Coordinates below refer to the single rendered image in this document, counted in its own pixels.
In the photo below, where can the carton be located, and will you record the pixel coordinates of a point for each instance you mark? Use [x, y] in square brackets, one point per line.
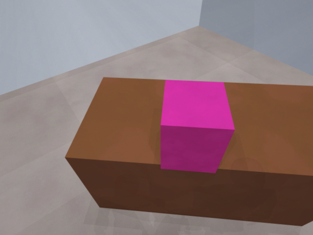
[196, 125]

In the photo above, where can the pedestal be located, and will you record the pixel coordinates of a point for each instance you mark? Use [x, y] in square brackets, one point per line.
[265, 175]

